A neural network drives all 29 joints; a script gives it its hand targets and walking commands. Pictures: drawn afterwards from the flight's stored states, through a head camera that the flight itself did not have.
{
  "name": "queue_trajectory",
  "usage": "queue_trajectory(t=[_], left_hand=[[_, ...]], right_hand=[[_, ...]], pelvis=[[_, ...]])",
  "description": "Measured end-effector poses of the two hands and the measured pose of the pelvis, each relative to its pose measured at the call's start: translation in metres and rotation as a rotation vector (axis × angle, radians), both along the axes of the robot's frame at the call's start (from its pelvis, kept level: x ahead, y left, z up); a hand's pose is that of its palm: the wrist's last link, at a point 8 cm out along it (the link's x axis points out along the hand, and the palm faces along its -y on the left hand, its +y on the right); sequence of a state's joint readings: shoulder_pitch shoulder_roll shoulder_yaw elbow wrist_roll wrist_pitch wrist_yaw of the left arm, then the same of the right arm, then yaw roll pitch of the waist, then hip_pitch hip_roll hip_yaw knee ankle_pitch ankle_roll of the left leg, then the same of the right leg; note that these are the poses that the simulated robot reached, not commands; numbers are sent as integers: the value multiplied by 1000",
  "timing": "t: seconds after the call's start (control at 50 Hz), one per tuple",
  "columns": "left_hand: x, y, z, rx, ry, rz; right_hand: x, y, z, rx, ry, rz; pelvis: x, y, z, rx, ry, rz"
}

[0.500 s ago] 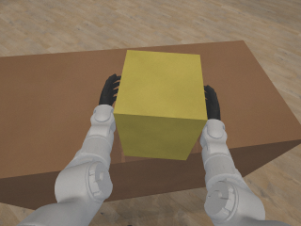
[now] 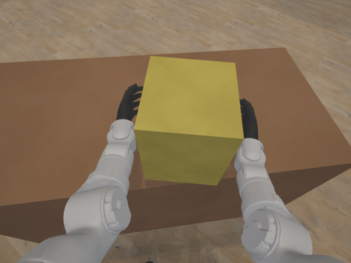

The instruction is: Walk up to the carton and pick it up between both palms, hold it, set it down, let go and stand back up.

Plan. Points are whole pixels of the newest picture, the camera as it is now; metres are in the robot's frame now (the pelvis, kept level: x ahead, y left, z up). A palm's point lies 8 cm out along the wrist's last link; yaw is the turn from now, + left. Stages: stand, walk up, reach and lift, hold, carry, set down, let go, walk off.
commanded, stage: reach and lift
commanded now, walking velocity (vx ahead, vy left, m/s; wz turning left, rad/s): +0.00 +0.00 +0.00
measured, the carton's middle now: (186, 126) +0.42 +0.01 +0.01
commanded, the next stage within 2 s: none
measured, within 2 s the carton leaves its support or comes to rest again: leaves its support in 0.24 s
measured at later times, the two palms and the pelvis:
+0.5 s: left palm (126, 117) +0.41 +0.15 +0.06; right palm (250, 133) +0.39 -0.14 +0.05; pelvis -0.01 +0.00 +0.00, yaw +0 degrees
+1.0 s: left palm (118, 96) +0.41 +0.16 +0.13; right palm (258, 113) +0.39 -0.13 +0.12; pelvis +0.00 +0.01 +0.00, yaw +0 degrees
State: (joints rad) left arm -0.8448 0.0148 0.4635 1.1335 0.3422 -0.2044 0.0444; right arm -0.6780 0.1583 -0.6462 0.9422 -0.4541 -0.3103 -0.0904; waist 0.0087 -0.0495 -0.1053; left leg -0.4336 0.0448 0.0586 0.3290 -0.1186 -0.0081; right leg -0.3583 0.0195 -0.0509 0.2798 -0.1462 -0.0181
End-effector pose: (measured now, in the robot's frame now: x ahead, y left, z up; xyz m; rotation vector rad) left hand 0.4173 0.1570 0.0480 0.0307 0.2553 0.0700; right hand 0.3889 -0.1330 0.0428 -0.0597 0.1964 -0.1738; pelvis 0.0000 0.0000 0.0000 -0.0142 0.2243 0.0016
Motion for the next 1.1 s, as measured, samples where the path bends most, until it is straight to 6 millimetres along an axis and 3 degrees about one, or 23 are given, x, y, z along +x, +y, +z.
queue_trajectory(t=[0.66,0.82,1.1], left_hand=[[-7,-1,16,-1,-36,13],[-6,-1,40,14,-66,14],[-12,5,98,23,-103,41]], right_hand=[[-4,-2,15,-2,-61,8],[-2,-1,37,2,-90,11],[0,4,93,5,-124,39]], pelvis=[[-5,0,-4,-8,24,13],[-3,4,-3,-9,-14,15],[-5,4,2,-6,-171,19]])
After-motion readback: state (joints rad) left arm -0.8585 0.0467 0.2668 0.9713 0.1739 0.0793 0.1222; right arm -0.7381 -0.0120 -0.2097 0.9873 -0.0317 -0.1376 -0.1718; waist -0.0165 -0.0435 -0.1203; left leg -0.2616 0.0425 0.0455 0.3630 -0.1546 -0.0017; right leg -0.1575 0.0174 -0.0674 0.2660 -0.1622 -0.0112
